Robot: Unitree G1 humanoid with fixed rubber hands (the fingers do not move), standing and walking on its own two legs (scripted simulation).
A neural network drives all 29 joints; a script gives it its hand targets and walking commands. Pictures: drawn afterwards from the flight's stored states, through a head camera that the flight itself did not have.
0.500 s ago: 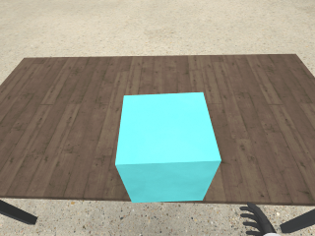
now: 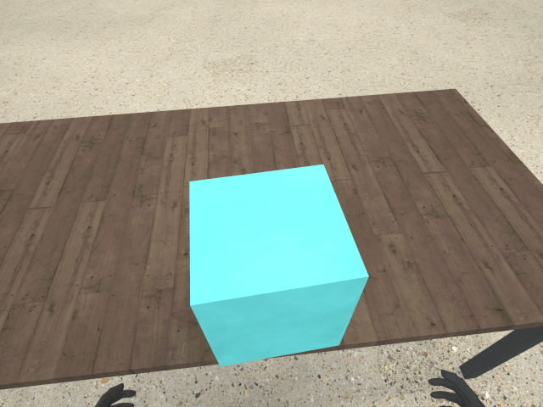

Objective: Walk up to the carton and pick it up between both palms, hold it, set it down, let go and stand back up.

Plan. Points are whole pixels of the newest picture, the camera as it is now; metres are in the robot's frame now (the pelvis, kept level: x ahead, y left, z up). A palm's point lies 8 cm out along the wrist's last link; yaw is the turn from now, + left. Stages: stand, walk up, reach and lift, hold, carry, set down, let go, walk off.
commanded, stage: walk up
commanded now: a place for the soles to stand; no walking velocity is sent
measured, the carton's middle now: (269, 269) +0.34 +0.02 -0.01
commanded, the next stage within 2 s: reach and lift in 1.52 s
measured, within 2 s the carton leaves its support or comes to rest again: neither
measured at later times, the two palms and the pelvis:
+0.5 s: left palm out of the picture +0.07 +0.29 -0.08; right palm out of the picture +0.06 -0.27 -0.10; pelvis -0.03 +0.02 +0.00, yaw -4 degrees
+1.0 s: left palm out of the picture +0.10 +0.28 -0.09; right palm out of the picture +0.06 -0.27 -0.10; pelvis -0.02 +0.02 -0.01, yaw -5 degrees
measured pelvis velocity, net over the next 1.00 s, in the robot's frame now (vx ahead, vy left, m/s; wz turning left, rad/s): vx -0.02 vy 0.02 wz -0.09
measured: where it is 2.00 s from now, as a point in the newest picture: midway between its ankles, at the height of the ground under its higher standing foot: outside the picture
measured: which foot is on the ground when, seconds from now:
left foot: down 0.00-1.00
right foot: down 0.00-1.00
